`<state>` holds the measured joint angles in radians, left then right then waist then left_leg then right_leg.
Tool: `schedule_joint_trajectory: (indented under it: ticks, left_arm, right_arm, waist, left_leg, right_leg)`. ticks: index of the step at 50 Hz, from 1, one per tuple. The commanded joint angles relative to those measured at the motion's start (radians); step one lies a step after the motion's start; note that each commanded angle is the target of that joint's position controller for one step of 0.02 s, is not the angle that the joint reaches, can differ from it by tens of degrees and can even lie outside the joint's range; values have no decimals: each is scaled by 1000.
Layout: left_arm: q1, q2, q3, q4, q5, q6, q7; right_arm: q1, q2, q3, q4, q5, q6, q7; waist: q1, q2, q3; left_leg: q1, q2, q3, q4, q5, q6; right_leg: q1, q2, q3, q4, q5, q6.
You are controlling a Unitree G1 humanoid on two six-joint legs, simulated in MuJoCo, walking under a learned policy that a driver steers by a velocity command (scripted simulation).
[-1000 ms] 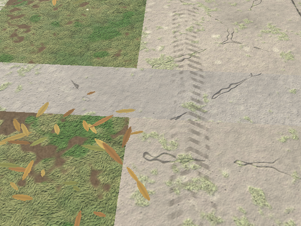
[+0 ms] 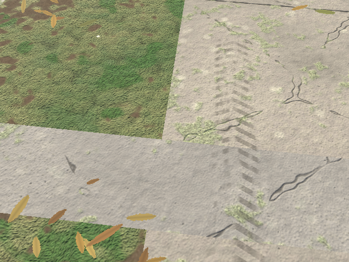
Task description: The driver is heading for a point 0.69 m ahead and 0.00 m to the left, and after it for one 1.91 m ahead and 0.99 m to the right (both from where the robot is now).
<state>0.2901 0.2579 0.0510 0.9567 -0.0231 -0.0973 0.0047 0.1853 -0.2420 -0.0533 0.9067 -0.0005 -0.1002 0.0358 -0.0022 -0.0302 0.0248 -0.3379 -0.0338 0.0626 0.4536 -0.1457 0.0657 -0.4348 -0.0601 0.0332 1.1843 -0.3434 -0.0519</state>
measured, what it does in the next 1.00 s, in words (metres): walks ahead: right foot, then left foot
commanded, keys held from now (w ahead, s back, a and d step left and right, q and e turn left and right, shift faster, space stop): w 0.60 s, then w+q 0.24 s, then w+e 0.16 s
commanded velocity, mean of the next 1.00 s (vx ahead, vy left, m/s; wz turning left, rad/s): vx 0.50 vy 0.00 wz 0.07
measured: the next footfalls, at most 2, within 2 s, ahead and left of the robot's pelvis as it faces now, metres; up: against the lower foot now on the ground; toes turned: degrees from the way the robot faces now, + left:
right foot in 0.42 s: +0.41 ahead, -0.16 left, +0.00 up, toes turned -3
left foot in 1.00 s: +0.71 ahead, +0.11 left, +0.00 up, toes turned +9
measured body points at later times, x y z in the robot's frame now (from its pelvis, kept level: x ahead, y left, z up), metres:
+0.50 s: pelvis +0.28 -0.06 -0.01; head +0.31 -0.07 +0.44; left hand +0.45 +0.19 -0.12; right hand +0.26 -0.33 -0.16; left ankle +0.11 +0.08 -0.66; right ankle +0.37 -0.15 -0.74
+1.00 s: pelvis +0.55 -0.02 -0.02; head +0.58 -0.01 +0.43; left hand +0.49 +0.24 -0.16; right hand +0.77 -0.23 -0.12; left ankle +0.68 +0.10 -0.74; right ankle +0.37 -0.15 -0.73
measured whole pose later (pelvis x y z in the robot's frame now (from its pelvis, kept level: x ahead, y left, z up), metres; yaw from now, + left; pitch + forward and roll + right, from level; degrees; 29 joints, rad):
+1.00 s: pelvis +0.55 -0.02 -0.02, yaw +5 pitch +2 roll -1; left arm 0.39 0.24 0.06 1.04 -0.02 -0.06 0.01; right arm 0.02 -0.22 -0.05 0.84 0.01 -0.08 0.04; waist 0.05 0.01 0.02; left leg -0.51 0.03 0.05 0.53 -0.07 0.10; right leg 0.10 -0.02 -0.14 0.35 -0.45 0.01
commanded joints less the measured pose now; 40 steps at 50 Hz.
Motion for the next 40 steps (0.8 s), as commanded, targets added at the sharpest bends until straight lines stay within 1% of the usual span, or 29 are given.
schedule_joint_trajectory:
  ticks: [1, 2, 4, 6, 10, 12, 14, 16, 18, 19, 20, 21, 22, 23, 24, 25, 26, 27, 28, 29, 30, 31, 33, 34, 36, 38, 40]
  left_arm:
    - [54, 51, 23, -46, 5, 11, 10]
    - [45, 47, 25, -51, 7, 18, 12]
    - [-29, 57, 30, -78, 14, 23, 15]
    - [-104, 54, 31, -102, 19, 21, 13]
    - [-234, 31, 21, -137, 14, 12, -1]
    - [-295, 28, 16, -154, 9, 9, -10]
    - [-347, 30, 11, -175, 4, 5, -22]
    - [-378, 36, 10, -195, 1, -2, -35]
    - [-353, 57, 15, -198, 0, -9, -44]
    - [-302, 77, 24, -187, 1, -11, -45]
    - [-191, 106, 41, -154, 5, -12, -42]
    - [-11, 160, 67, -99, 9, -12, -34]
    - [148, 255, 90, -70, 29, -10, -26]
    - [180, 244, 81, -57, 21, -7, -33]
    - [131, 165, 57, -64, 12, -9, -32]
    - [32, 134, 45, -86, 10, -9, -30]
    - [-44, 107, 36, -100, 19, -9, -32]
    - [-85, 81, 28, -104, 28, -11, -35]
    - [-96, 63, 22, -99, 35, -13, -39]
    - [-88, 63, 22, -90, 32, -16, -39]
    - [-73, 74, 25, -80, 30, -19, -36]
    - [-61, 91, 29, -72, 32, -21, -30]
    - [-27, 110, 35, -54, 37, -21, -16]
    - [-13, 111, 35, -47, 38, -19, -10]
    - [-1, 111, 33, -39, 38, -17, -1]
    - [10, 115, 32, -32, 36, -18, 4]
    - [39, 118, 33, -17, 32, -16, 9]
  right_arm:
    - [21, -81, -13, -24, -7, -16, 2]
    - [39, -97, -17, -14, -6, -19, -3]
    - [75, -126, -24, 2, -5, -18, -16]
    - [111, -131, -23, 16, -3, -11, -29]
    - [166, -140, -22, 36, 7, -3, -40]
    - [202, -146, -23, 53, 12, 2, -41]
    - [234, -149, -26, 72, 14, 11, -43]
    - [247, -155, -31, 85, 17, 20, -46]
    - [232, -167, -38, 88, 20, 29, -50]
    - [211, -176, -41, 84, 20, 32, -51]
    - [184, -175, -40, 78, 21, 37, -51]
    - [176, -147, -29, 68, 15, 39, -50]
    - [254, -67, -3, 46, 0, 29, -45]
    - [304, -4, 19, 59, 4, 4, -36]
    - [213, -116, -10, 47, 34, -15, -30]
    - [129, -144, -17, 19, 47, -25, -30]
    - [88, -139, -20, 14, 37, -24, -37]
    - [87, -124, -27, 16, 26, -14, -42]
    - [111, -101, -27, 22, 23, 1, -43]
    - [129, -78, -26, 28, 22, 13, -45]
    - [130, -68, -26, 29, 21, 22, -47]
    - [114, -68, -28, 24, 21, 29, -48]
    - [48, -74, -32, 4, 18, 36, -48]
    - [20, -72, -33, -4, 17, 36, -46]
    - [-22, -64, -32, -17, 20, 33, -38]
    - [-80, -57, -28, -37, 22, 31, -29]
    - [-140, -46, -21, -61, 21, 30, -20]
  waist:
    - [23, 119, -63]
    - [27, 112, -47]
    - [17, 89, -16]
    - [-2, 80, -3]
    - [-42, 88, 23]
    - [-63, 86, 42]
    - [-79, 86, 60]
    - [-78, 91, 70]
    - [-50, 107, 53]
    - [-17, 120, 20]
    - [47, 120, -45]
    - [119, 93, -160]
    - [121, -85, -327]
    - [102, -250, -424]
    - [112, -166, -320]
    - [89, -114, -191]
    - [59, -38, -124]
    - [25, -32, -78]
    - [-2, -51, -73]
    - [-13, -54, -66]
    - [-20, -50, -52]
    - [-24, -44, -36]
    - [-9, -26, -8]
    - [-1, -24, -2]
    - [10, -28, 6]
    - [29, -27, 24]
    - [51, -19, 47]
  left_leg:
    - [143, 249, -276, -292, 95, 162]
    - [129, 246, -252, -310, 120, 170]
    - [145, 251, -227, -332, 165, 177]
    - [185, 248, -204, -339, 187, 167]
    - [222, 222, -142, -347, 168, 135]
    - [264, 232, -135, -341, 152, 133]
    - [328, 257, -136, -315, 159, 135]
    - [389, 287, -143, -278, 188, 128]
    - [424, 307, -146, -225, 281, 112]
    - [424, 301, -136, -170, 415, 100]
    - [403, 267, -104, -44, 576, 80]
    - [296, 208, -62, 171, 577, 49]
    - [-54, 94, -9, 561, 233, -11]
    - [-299, -33, -116, 781, -428, -34]
    - [-404, 34, -188, 881, -409, -11]
    - [-434, 88, -153, 869, -308, 4]
    - [-389, 132, -133, 817, -217, 3]
    - [-333, 164, -133, 760, -162, 1]
    - [-273, 182, -138, 727, -129, 0]
    - [-249, 185, -132, 700, -115, -6]
    - [-253, 188, -124, 673, -97, -13]
    - [-285, 191, -124, 644, -59, -22]
    - [-363, 196, -135, 556, 37, -36]
    - [-388, 191, -141, 512, 89, -39]
    - [-389, 172, -145, 414, 189, -37]
    - [-370, 148, -128, 319, 257, -32]
    - [-375, 136, -108, 250, 282, -26]
  right_leg:
    - [-139, -91, 33, -27, 90, 0]
    - [-153, -96, 28, -56, 115, 8]
    - [-229, -104, 26, -147, 199, 28]
    - [-285, -102, 23, -258, 295, 42]
    - [-260, -66, -10, -483, 447, 43]
    - [-256, -50, -24, -552, 455, 43]
    - [-272, -40, -28, -601, 424, 36]
    - [-277, -33, -25, -640, 368, 17]
    - [-213, -15, -36, -669, 297, -9]
    - [-121, 11, -57, -679, 269, -25]
    - [41, 48, -89, -700, 274, -48]
    - [306, 32, -66, -682, 300, -84]
    - [707, -221, 287, -678, 255, -205]
    - [861, -347, 669, -842, 109, -289]
    - [782, -310, 608, -873, 28, -237]
    - [628, -281, 465, -896, 84, -198]
    - [477, -244, 360, -929, 168, -181]
    - [366, -206, 280, -964, 228, -168]
    - [305, -182, 233, -995, 247, -162]
    - [274, -169, 200, -1019, 265, -168]
    - [253, -163, 170, -1037, 297, -176]
    - [254, -166, 138, -1053, 323, -178]
    - [281, -171, 92, -1072, 361, -173]
    - [298, -169, 67, -1076, 375, -164]
    - [313, -154, 3, -1082, 386, -140]
    - [323, -147, -53, -1094, 383, -122]
    - [367, -160, -89, -1100, 387, -114]
Over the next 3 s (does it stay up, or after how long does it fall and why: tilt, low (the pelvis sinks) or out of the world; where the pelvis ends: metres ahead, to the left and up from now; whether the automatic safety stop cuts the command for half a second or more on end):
stays up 1.52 -0.44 0.00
